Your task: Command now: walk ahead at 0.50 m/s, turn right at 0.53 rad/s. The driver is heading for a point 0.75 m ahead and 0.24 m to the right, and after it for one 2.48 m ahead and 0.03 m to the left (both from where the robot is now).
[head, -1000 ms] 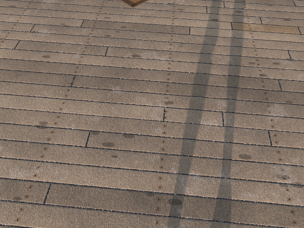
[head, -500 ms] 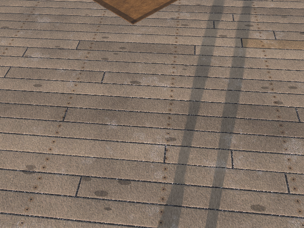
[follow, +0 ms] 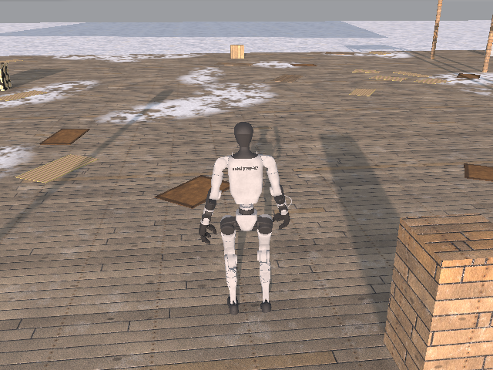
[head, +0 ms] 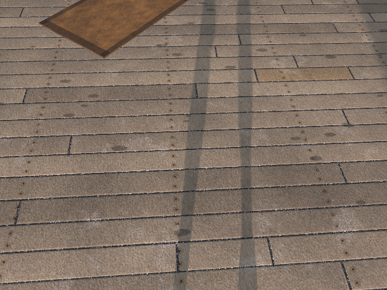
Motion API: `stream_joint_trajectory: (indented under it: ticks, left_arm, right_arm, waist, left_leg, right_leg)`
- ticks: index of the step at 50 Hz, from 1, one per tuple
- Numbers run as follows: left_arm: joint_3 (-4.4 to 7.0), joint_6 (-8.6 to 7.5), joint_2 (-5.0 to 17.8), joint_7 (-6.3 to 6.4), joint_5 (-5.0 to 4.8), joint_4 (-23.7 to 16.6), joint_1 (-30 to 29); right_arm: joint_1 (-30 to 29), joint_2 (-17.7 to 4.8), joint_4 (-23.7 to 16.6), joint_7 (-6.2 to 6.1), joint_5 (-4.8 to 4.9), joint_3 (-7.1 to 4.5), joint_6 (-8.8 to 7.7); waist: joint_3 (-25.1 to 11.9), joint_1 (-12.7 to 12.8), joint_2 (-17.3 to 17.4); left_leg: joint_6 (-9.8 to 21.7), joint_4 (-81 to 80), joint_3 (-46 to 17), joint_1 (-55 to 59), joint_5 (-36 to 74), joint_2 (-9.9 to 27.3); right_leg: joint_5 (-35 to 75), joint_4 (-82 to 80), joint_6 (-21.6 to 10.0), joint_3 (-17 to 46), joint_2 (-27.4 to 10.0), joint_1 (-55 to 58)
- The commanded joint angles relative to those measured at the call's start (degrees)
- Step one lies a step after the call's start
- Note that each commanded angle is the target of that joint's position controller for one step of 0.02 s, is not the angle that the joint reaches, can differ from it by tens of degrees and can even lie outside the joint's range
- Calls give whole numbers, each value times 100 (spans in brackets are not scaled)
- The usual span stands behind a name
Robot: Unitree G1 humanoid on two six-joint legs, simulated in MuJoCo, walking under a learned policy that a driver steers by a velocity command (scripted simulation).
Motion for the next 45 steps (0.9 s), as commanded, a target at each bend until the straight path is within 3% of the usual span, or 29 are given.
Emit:
stream_joint_trajectory:
  ticks: [1, 3, 8, 11, 14, 17, 18, 19, 20, 21, 22, 23, 24, 25, 26, 28, 30, 33, 38, 41, 43, 45]
  left_arm:
    - [27, 135, 47, -120, 69, -300, 210]
    - [16, 196, 36, -179, 83, -465, -167]
    - [-75, 200, 2, -306, 67, -890, -1212]
    - [-148, 185, -33, -364, 81, -1126, -1794]
    - [-147, 180, 54, -387, 113, -1294, -2098]
    - [-79, 180, 190, -324, 147, -1257, -1743]
    - [-20, 150, 282, -287, 139, -1127, -1244]
    - [72, 88, 413, -219, 169, -865, -393]
    - [248, 53, 908, -121, 234, -643, 472]
    - [377, 82, 1572, -59, 147, -771, 236]
    - [358, 164, 1472, -20, 26, -816, 470]
    - [299, 173, 1275, 25, -5, -736, 158]
    - [224, 135, 970, 32, -45, -747, -124]
    - [160, 93, 753, 38, -97, -814, -508]
    - [130, 33, 726, 60, -126, -858, -591]
    - [100, -88, 692, 35, -179, -817, -480]
    - [133, -99, 860, 50, -128, -795, -286]
    - [132, -19, 900, 84, -117, -776, 57]
    - [133, 118, 923, 173, -101, -775, 474]
    - [124, 176, 907, 222, -42, -792, 544]
    - [106, 198, 877, 240, 3, -818, 450]
    - [103, 171, 935, 236, -30, -886, 155]
  right_arm:
    - [597, -421, -30, -22, 78, -95, -170]
    - [764, -501, 37, -17, 104, -123, -232]
    - [1075, -540, 166, -7, 59, -133, -223]
    - [1276, -703, 226, -34, 64, -171, -204]
    - [1538, -818, 328, -73, 56, -206, -116]
    - [1584, -1044, 376, -111, 46, -261, 24]
    - [1579, -1128, 373, -107, 48, -281, 91]
    - [1512, -1162, 324, -91, 76, -283, 151]
    - [1507, -998, 144, -71, 60, -235, 160]
    - [1584, -364, -327, 68, 85, -121, 109]
    - [738, -893, -487, 86, 46, -218, 40]
    - [465, -797, -598, 111, 137, -189, -32]
    - [613, -755, -500, 92, 135, -166, -81]
    - [649, -761, -404, 63, 51, -188, -7]
    - [994, -692, -397, 47, -24, -168, 106]
    - [1020, -655, -417, 31, -75, -172, 296]
    - [824, -605, -511, 47, -53, -155, 371]
    - [309, -636, -723, 45, -30, -129, 433]
    - [-484, -726, -1041, 20, 35, -58, 445]
    - [-612, -783, -1091, 3, 65, -17, 396]
    - [-418, -840, -1033, -15, 74, -11, 344]
    - [161, -947, -860, -63, 69, -46, 284]
  waist:
    - [-207, -79, 761]
    - [-126, -79, 703]
    - [147, -218, 634]
    - [249, -360, 647]
    - [306, -434, 644]
    - [11, -230, 807]
    - [-287, -24, 806]
    - [-770, 351, 621]
    - [-1386, 680, 61]
    - [-1672, 198, -1255]
    - [-1594, 548, -194]
    - [-832, 343, -27]
    - [-436, 70, 264]
    - [-186, -182, 488]
    - [-310, -371, 120]
    - [-350, -477, 205]
    - [-401, -436, 185]
    - [-462, -241, -28]
    - [-421, 93, -172]
    - [-373, 173, -221]
    - [-346, 102, -263]
    - [-429, -197, -294]
  left_leg:
    - [461, -1532, -1327, 857, 598, 1564]
    - [505, -1631, -953, 945, 943, 1580]
    - [499, -1715, -105, 1076, 1415, 1415]
    - [459, -1696, 243, 1264, 1677, 1489]
    - [405, -1435, 486, 1793, 2249, 1630]
    - [313, -328, 792, 2188, 4557, 1660]
    - [306, 500, 842, 2214, 5018, 1647]
    - [191, 1751, 954, 1779, 4589, 1571]
    - [-11, 3472, 952, 503, 2656, 1410]
    - [-392, 5391, 504, -2127, -2280, 191]
    - [-362, 5654, -666, -2750, -1970, 181]
    - [-290, 5388, -751, -2953, -1253, 467]
    - [-273, 4820, -761, -2587, -871, 655]
    - [-294, 4510, -774, -2177, -767, 753]
    - [-407, 4376, -784, -1751, -808, 743]
    - [-572, 4151, -753, -1501, -932, 673]
    - [-642, 3791, -662, -1623, -629, 570]
    - [-659, 3326, -646, -1924, -195, 446]
    - [-558, 2418, -779, -2238, 223, 239]
    - [-429, 1868, -802, -2116, 123, 76]
    - [-276, 1377, -806, -1584, -20, -32]
    - [-60, 551, -720, -458, 115, -197]
  right_leg:
    - [400, 222, 93, 172, -432, -1025]
    - [740, 111, 152, 120, -511, -1386]
    - [1651, -1179, 253, -139, -524, -1666]
    - [1861, -2088, 149, -483, -454, -1365]
    - [1431, -2574, -62, -729, -327, -1223]
    - [568, -2849, -379, -1037, 165, -475]
    - [368, -3000, -517, -1078, 397, 54]
    - [582, -3456, -688, -1009, 580, 1171]
    - [-46, -3742, -983, 268, -267, 2652]
    - [-59, -4298, -1791, 3371, -1850, 4157]
    - [229, -4832, -1732, 3863, -1892, 4029]
    - [880, -4858, -1582, 2903, -1767, 3411]
    - [1748, -4912, -1371, 2335, -1497, 2662]
    - [2735, -4924, -1055, 1730, -1085, 2119]
    - [3897, -4866, -1167, 1478, -1093, 1785]
    - [5252, -4705, -1155, 1116, -880, 1486]
    - [5644, -4613, -1024, 952, -672, 1461]
    - [5776, -4476, -793, 1026, -554, 1654]
    - [5648, -4176, -559, 1450, -592, 2264]
    - [5834, -3882, -527, 1598, -642, 2570]
    - [5904, -3624, -420, 1673, -619, 2480]
    - [6035, -3138, -196, 1700, -451, 2133]
Keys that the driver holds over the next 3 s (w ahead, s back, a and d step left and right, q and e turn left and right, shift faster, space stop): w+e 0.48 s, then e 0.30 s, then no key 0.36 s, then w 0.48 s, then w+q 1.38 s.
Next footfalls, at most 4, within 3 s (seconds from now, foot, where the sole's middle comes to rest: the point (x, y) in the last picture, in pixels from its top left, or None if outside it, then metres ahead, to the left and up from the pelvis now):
0.38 right None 0.32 -0.14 -0.78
0.94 left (230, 260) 0.58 -0.11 -0.78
1.32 right None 0.40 -0.20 -0.78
1.72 left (242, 220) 0.74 -0.15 -0.78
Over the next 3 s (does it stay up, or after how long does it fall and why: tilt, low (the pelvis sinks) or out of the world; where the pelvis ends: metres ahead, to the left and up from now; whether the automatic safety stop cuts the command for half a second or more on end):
stays up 1.21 -0.30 0.00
